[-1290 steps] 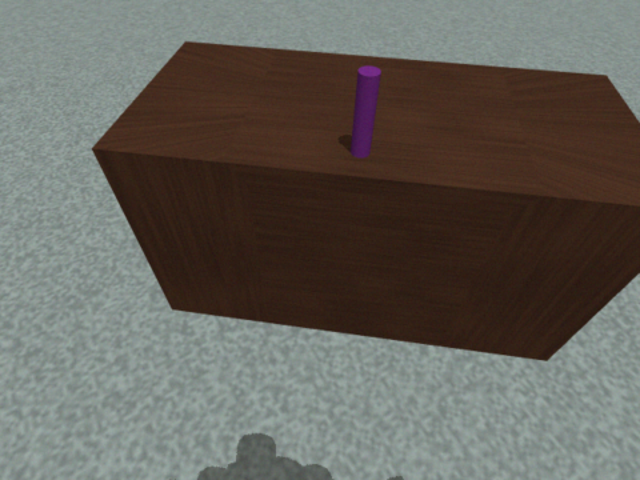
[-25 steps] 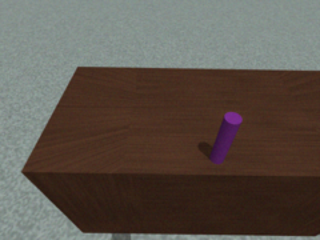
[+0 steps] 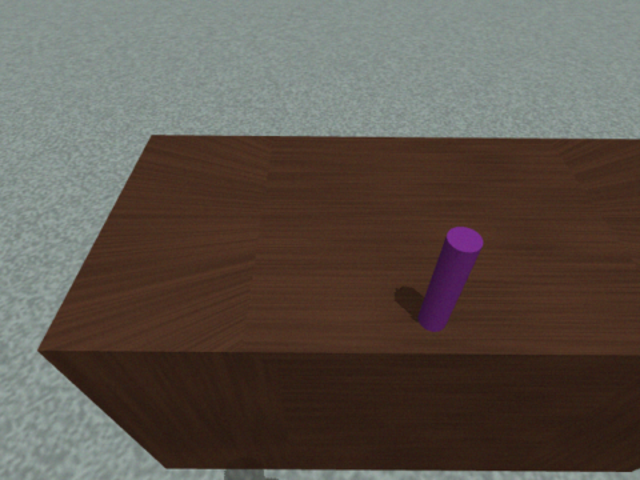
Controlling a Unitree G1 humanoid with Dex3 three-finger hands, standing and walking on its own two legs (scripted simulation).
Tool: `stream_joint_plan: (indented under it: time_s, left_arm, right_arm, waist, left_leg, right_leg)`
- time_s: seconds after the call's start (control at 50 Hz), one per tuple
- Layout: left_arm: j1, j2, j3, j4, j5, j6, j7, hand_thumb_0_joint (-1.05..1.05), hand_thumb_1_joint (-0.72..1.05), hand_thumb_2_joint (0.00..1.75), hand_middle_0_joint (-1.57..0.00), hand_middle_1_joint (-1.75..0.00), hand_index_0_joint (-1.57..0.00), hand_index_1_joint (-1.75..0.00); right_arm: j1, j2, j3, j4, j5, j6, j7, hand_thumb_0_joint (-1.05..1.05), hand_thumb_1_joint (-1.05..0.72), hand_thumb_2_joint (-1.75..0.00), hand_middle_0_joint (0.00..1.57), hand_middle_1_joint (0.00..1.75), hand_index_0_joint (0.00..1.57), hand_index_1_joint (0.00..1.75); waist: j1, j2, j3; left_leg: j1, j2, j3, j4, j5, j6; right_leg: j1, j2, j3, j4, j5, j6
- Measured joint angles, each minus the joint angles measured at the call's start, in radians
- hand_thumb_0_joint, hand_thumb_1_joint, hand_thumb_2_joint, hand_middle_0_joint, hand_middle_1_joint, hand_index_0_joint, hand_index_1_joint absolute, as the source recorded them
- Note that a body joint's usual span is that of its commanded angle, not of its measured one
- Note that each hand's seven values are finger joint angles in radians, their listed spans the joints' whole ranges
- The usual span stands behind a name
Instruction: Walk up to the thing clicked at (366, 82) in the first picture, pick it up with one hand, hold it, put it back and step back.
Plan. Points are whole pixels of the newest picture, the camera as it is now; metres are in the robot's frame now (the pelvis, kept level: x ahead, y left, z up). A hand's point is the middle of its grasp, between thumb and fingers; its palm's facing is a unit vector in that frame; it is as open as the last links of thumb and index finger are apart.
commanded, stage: home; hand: right
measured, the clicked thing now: (446, 284) +0.39 -0.18 +0.01
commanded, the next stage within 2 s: stand in 0.40 s
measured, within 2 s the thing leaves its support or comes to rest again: neither
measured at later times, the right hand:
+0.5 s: hand out of the picture +0.05 -0.26 -0.16, palm faces -0.03 +0.94 -0.34, open 17.2 cm
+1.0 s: hand out of the picture +0.06 -0.25 -0.16, palm faces -0.03 +0.94 -0.34, open 8.4 cm
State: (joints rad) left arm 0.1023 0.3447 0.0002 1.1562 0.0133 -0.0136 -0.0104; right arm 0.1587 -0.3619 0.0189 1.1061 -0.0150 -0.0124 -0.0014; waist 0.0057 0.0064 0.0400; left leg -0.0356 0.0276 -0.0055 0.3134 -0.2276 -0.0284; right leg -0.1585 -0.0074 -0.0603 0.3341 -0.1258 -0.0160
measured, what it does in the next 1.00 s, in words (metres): stands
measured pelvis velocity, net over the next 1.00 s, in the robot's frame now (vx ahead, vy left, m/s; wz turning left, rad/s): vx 0.01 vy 0.00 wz -0.01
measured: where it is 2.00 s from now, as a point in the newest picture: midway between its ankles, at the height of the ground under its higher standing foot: outside the picture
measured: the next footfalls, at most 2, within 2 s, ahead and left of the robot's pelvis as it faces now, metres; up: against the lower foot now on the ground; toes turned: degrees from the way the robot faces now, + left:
none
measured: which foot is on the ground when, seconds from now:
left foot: down 0.00-1.00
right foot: down 0.00-1.00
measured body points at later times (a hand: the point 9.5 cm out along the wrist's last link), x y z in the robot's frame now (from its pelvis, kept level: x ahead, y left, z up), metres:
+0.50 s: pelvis +0.00 +0.00 +0.00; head +0.00 +0.00 +0.45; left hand +0.06 +0.30 -0.13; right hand +0.05 -0.30 -0.14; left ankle -0.03 +0.14 -0.75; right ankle +0.04 -0.11 -0.75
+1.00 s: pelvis +0.01 +0.00 +0.00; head +0.01 +0.00 +0.45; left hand +0.08 +0.30 -0.13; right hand +0.06 -0.30 -0.14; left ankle -0.03 +0.14 -0.75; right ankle +0.04 -0.11 -0.75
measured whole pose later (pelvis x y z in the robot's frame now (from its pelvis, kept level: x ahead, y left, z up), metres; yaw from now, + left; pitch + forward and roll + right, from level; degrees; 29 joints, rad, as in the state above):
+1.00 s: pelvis +0.01 +0.00 +0.00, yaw -1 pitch -2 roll +0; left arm 0.11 0.34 0.00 1.15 0.01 -0.01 -0.01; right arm 0.16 -0.36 0.01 1.11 -0.01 -0.01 0.00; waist 0.00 0.01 0.05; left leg -0.03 0.03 0.01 0.30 -0.23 -0.03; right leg -0.17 0.00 -0.04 0.34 -0.13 -0.01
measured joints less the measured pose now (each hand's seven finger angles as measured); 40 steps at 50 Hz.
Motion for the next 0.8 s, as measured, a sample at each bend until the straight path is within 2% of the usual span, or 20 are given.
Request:
stream_joint_plan:
  time_s: [0.58,0.68,0.8]
  left_arm:
    - [0.019,0.004,0.005,0.001,0.000,0.003,0.000,0.01,0.90,0.90,-0.21,-0.30,-0.20,-0.30]
    - [0.016,0.003,0.005,-0.001,-0.002,0.002,-0.001,0.01,0.90,0.90,-0.21,-0.30,-0.20,-0.30]
    - [0.013,0.002,0.005,-0.006,-0.001,0.002,0.000,0.01,0.90,0.90,-0.21,-0.30,-0.20,-0.30]
  right_arm:
    - [0.015,0.004,-0.009,0.007,-0.001,0.004,0.002,0.00,0.47,-0.10,0.08,0.08,0.09,0.08]
    - [0.015,0.005,-0.009,0.007,-0.001,0.003,0.002,0.00,0.31,-0.27,0.14,0.18,0.15,0.18]
    - [0.012,0.007,-0.010,0.006,-0.001,0.004,0.003,0.00,-0.05,-0.60,0.18,0.26,0.19,0.26]
  waist:
    - [-0.001,-0.002,0.004]
    - [-0.001,-0.003,0.006]
    - [-0.002,-0.002,0.007]
  left_leg:
    - [0.000,0.002,0.010,-0.004,0.003,-0.001]
    - [0.000,0.001,0.011,-0.006,0.003,-0.001]
    - [-0.002,0.003,0.012,-0.002,-0.002,0.000]
  right_leg:
    - [-0.006,0.004,0.010,0.000,0.005,-0.002]
    - [-0.008,0.003,0.011,0.003,0.003,-0.002]
    - [-0.008,0.005,0.012,0.002,0.000,-0.001]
